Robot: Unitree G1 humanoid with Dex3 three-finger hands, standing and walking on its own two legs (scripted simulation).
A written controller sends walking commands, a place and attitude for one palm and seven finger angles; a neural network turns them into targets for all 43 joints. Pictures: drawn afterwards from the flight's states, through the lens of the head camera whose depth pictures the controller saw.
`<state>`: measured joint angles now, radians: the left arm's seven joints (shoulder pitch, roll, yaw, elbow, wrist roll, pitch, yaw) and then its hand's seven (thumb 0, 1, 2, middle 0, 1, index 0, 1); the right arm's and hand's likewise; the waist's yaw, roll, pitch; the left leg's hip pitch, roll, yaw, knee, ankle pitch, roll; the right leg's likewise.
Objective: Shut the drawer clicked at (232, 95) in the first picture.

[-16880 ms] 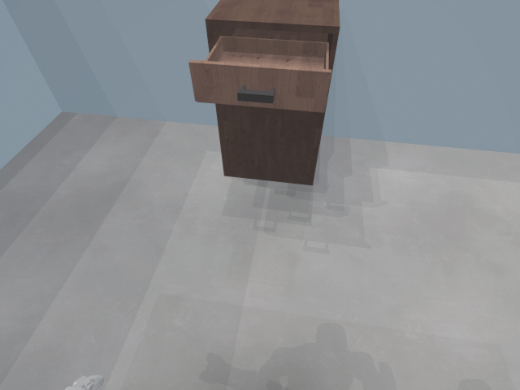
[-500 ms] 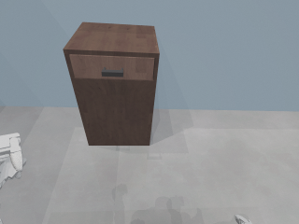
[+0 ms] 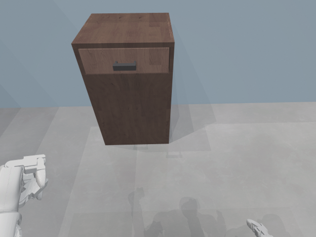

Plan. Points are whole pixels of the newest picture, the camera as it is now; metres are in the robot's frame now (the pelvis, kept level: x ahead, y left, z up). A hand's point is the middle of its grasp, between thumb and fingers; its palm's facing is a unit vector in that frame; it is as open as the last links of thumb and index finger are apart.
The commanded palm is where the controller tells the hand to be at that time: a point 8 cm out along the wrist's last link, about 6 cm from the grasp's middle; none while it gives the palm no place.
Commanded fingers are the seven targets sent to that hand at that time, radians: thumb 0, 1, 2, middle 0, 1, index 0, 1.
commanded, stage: let the arm hang, fingers relaxed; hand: left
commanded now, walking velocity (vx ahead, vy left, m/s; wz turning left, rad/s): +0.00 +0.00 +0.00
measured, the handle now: (125, 64) +0.91 +0.22 -0.03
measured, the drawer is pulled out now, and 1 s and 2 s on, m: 0.00 0.00 0.00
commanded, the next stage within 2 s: look to check the result in 1.04 s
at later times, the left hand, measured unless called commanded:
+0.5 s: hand out of the picture +0.00 +0.20 -0.14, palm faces +0.07 -0.96 -0.27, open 5.1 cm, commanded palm none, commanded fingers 0.00 0.90 0.90 -0.24 -0.34 -0.24 -0.34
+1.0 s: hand out of the picture +0.03 +0.20 -0.15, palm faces +0.05 -0.97 -0.22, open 7.4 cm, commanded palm none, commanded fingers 0.00 0.90 0.90 -0.20 -0.30 -0.20 -0.30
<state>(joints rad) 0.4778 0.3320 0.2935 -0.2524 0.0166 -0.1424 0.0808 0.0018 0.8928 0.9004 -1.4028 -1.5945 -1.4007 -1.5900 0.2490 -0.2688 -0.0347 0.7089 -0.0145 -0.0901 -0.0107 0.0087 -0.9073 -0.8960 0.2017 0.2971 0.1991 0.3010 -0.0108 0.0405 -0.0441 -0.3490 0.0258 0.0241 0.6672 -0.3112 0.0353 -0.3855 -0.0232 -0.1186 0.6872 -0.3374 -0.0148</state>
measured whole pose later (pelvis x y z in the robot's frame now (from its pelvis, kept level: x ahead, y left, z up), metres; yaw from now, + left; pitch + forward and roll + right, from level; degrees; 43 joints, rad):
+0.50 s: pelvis -0.01 -0.01 +0.02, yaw +2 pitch -2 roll +0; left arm 0.29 0.22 0.03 1.01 0.02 0.03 0.01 0.01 0.91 0.90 -0.61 -0.77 -0.60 -0.75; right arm 0.31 -0.18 -0.02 1.02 -0.02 0.03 -0.01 0.00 -0.91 -0.90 0.20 0.30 0.20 0.30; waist 0.00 0.03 0.04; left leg -0.24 0.01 -0.02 0.47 -0.21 0.00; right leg -0.24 0.04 -0.01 0.44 -0.18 -0.03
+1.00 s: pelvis +0.00 +0.01 +0.02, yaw +1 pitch -2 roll +0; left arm 0.21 0.18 0.02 1.12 0.01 0.00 0.02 0.00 0.91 0.90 -0.21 -0.30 -0.20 -0.30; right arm 0.27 -0.17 -0.02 1.12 -0.02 -0.01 -0.02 0.00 -0.91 -0.90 0.20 0.30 0.20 0.30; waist 0.00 0.02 0.04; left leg -0.19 -0.03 0.02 0.41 -0.20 0.03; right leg -0.21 0.01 0.02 0.42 -0.18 0.00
